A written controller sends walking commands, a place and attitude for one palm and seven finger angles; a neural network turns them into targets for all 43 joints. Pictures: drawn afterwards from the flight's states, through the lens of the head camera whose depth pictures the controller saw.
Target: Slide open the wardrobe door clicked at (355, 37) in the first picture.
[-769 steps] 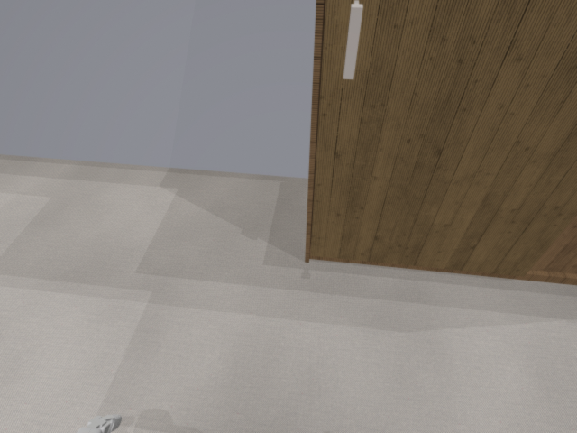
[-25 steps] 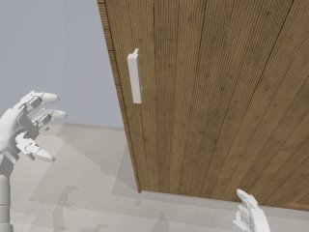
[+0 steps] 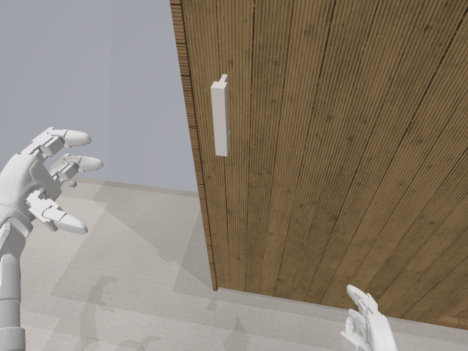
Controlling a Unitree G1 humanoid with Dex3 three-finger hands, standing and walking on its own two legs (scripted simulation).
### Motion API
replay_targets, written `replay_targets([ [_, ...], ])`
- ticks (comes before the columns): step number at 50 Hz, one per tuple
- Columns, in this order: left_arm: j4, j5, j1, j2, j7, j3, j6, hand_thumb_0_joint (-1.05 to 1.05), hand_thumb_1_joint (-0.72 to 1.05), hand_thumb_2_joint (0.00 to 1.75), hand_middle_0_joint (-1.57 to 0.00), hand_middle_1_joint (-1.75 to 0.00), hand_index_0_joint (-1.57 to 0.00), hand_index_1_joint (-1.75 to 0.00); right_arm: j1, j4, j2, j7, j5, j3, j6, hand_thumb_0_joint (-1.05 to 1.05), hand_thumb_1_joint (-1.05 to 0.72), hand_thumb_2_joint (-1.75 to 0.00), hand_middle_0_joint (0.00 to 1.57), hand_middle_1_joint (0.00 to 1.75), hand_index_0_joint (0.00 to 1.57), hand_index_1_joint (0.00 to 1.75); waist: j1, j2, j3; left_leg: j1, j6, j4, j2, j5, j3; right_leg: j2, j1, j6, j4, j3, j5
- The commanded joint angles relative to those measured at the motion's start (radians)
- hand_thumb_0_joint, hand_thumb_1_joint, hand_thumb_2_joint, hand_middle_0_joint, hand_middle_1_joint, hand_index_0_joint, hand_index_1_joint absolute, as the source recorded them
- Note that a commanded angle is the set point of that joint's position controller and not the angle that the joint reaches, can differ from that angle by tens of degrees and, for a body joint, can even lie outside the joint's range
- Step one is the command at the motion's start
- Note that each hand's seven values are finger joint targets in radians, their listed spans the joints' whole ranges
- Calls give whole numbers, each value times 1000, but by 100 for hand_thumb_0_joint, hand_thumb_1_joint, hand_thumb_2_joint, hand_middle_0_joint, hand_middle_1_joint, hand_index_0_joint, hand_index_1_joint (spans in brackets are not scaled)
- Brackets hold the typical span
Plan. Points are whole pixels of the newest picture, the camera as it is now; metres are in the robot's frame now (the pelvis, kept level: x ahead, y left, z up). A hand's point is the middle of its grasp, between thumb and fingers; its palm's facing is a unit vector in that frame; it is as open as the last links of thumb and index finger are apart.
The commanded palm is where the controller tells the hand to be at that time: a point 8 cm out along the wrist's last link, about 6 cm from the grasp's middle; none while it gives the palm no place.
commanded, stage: move the hooked fingers beside the handle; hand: left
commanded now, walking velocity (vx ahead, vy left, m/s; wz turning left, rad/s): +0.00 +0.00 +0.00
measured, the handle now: (223, 115) +0.51 +0.09 +0.16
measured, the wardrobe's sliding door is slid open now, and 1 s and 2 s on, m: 0.00 0.00 0.00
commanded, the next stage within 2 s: none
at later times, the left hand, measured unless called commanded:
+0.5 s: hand (124, 160) +0.35 +0.24 +0.17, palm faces -0.01 -1.00 -0.01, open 14.0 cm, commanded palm +0.33 +0.28 +0.18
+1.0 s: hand (155, 137) +0.42 +0.20 +0.17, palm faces -0.04 -1.00 +0.01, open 14.0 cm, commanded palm +0.39 +0.25 +0.18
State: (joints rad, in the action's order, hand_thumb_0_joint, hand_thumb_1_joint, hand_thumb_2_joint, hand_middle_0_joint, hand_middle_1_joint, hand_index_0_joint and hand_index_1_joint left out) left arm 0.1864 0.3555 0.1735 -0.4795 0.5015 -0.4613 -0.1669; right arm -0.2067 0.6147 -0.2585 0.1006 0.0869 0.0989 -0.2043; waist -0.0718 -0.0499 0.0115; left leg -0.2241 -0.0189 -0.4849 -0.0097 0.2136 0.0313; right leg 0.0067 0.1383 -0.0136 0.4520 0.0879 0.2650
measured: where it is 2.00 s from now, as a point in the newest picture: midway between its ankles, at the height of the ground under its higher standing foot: outside the picture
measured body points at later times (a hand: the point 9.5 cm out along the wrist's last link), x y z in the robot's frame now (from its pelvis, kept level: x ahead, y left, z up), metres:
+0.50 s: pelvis +0.01 -0.01 +0.00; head +0.00 -0.02 +0.45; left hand +0.35 +0.29 +0.17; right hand +0.17 -0.25 -0.08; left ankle +0.03 +0.11 -0.74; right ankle -0.01 -0.11 -0.74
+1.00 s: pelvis +0.02 -0.01 +0.00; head +0.03 -0.03 +0.45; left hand +0.41 +0.26 +0.17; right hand +0.16 -0.27 -0.10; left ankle +0.03 +0.11 -0.74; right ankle -0.01 -0.11 -0.74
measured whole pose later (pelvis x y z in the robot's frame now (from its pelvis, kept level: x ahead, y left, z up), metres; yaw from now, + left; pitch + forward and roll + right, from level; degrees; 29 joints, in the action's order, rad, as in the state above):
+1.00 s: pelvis +0.02 -0.01 +0.00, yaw -2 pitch +2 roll +0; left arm 0.58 0.24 0.55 -0.44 0.36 -0.34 -0.12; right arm -0.26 0.64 -0.28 0.09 0.08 0.06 -0.12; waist 0.01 -0.04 0.04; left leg -0.30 0.00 -0.51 -0.03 0.25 0.05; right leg -0.01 0.24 -0.03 0.50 0.06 0.30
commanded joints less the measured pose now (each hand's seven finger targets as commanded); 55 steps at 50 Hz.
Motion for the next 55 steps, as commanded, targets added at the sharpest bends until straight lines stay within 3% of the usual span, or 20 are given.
replay_targets([
  [1,-117,-5,428,-239,-15,0,46,0,-50,30,-30,-120,-30,-120,117,-147,-134,17,6,-57,-57,0,-90,-90,20,30,20,30,52,-20,111,129,-10,79,6,-9,-69,-25,136,-5,-99,-47,-57],
  [5,-193,-28,554,-221,-43,41,82,0,-50,30,-30,-120,-30,-120,125,-159,-122,23,0,-54,-69,0,-90,-90,20,30,20,30,51,-93,216,184,-9,82,13,-21,-86,-23,111,-13,-82,-43,-67],
  [7,-174,-30,567,-261,-58,5,101,0,-50,30,-30,-120,-30,-120,119,-147,-127,22,-5,-54,-67,0,-90,-90,20,30,20,30,47,-51,248,183,-12,76,11,-58,-84,-21,83,-14,-82,-45,-96],
  [10,-90,-29,509,-258,-75,-27,103,0,-50,30,-30,-120,-30,-120,113,-142,-124,15,-8,-54,-64,0,-90,-90,20,30,20,30,26,-27,231,158,-7,83,11,-84,-81,-21,66,-18,-72,-36,-132],
  [11,-55,-29,466,-300,-81,-70,96,0,-50,30,-30,-120,-30,-120,109,-137,-133,10,-9,-58,-58,0,-90,-90,20,30,20,30,11,10,226,135,-9,79,8,-100,-72,-20,47,-17,-77,-38,-148],
  [15,-28,-43,468,-213,-89,4,48,0,-50,30,-30,-120,-30,-120,116,-155,-127,-3,0,-61,-42,0,-90,-90,20,30,20,30,18,-17,193,116,-7,82,9,-114,-56,-14,67,-14,-63,-37,-184],
  [16,8,-44,441,-235,-92,-19,39,0,-50,30,-30,-120,-30,-120,110,-153,-133,-5,-1,-65,-38,0,-90,-90,20,30,20,30,14,29,184,101,-10,76,5,-120,-52,-14,62,-12,-67,-40,-190],
  [21,-88,-50,567,-223,-99,21,59,0,-50,30,-30,-120,-30,-120,104,-165,-131,-2,0,-72,-26,0,-90,-90,20,30,20,30,42,-2,239,145,-17,48,6,-157,-37,-16,67,-8,-58,-55,-233],
  [22,-103,-49,600,-249,-105,-2,73,0,-50,30,-30,-120,-30,-120,99,-161,-134,0,-2,-74,-28,0,-90,-90,20,30,20,30,45,-25,256,151,-18,46,9,-164,-39,-15,59,-8,-57,-58,-245],
  [26,-94,-46,642,-262,-109,-9,115,0,-50,30,-30,-120,-30,-120,76,-142,-136,8,-5,-77,-25,0,-90,-90,20,30,20,30,54,-5,290,174,-22,29,9,-201,-33,-17,46,-6,-49,-61,-292],
  [30,65,-57,642,-232,-106,25,86,0,-50,30,-30,-120,-30,-120,58,-119,-143,15,1,-77,-13,0,-90,-90,20,30,20,30,70,0,215,121,-22,34,9,-139,-30,-13,96,-1,-54,-62,-246],
  [31,102,-59,645,-230,-103,36,79,0,-50,30,-30,-120,-30,-120,52,-111,-149,15,3,-81,-7,0,-90,-90,20,30,20,30,75,37,199,107,-24,29,6,-132,-25,-11,104,2,-60,-65,-240],
  [32,95,-65,682,-217,-102,60,74,0,-50,30,-30,-120,-30,-120,58,-115,-148,17,6,-80,-5,0,-90,-90,20,30,20,30,79,-16,199,106,-23,29,8,-130,-25,-7,112,1,-55,-68,-239],
  [39,66,-65,754,-243,-118,34,117,0,-50,30,-30,-120,-30,-120,38,-131,-144,5,-3,-86,1,0,-90,-90,20,30,20,30,68,15,335,147,-26,-1,11,-236,-31,-10,49,-3,-15,-69,-367],
  [40,72,-67,758,-245,-121,31,124,0,-50,30,-30,-120,-30,-120,34,-129,-143,5,-4,-85,4,0,-90,-90,20,30,20,30,67,-1,334,148,-25,-1,11,-239,-30,-12,52,-4,-12,-67,-366],
  [41,116,-66,738,-258,-127,20,126,0,-50,30,-30,-120,-30,-120,26,-122,-146,3,-5,-85,8,0,-90,-90,20,30,20,30,64,48,309,121,-27,-4,8,-232,-28,-11,51,-2,-14,-69,-367],
  [45,175,-86,760,-217,-143,57,114,0,-50,30,-30,-120,-30,-120,15,-116,-148,1,-3,-88,20,0,-90,-90,20,30,20,30,75,5,272,105,-26,3,8,-206,-24,-10,87,-2,-13,-66,-338],
  [46,203,-93,758,-246,-150,39,110,0,-50,30,-30,-120,-30,-120,7,-108,-153,1,-3,-92,27,0,-90,-90,20,30,20,30,74,38,272,95,-29,-3,5,-210,-20,-8,79,0,-15,-68,-346],
  [49,200,-101,805,-216,-155,70,107,0,-50,30,-30,-120,-30,-120,2,-117,-151,-1,-4,-93,34,0,-90,-90,20,30,20,30,81,16,288,99,-29,-3,7,-217,-23,-8,84,-1,-7,-68,-356],
  [55,187,-103,920,-226,-164,70,161,0,-50,30,-30,-120,-30,-120,-29,-100,-151,1,-10,-97,40,0,-90,-90,20,30,20,30,101,-3,336,134,-30,-14,4,-246,-27,-15,81,-4,-2,-69,-373],
])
